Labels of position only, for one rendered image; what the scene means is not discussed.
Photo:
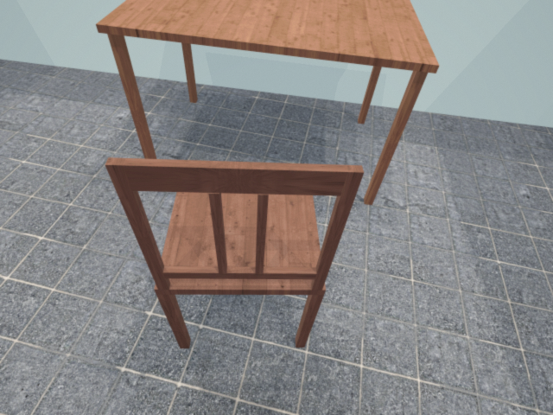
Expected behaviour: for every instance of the table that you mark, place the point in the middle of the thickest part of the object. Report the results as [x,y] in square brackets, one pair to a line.
[378,33]

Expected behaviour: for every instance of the chair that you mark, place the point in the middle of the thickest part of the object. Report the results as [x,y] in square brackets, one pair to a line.
[237,228]

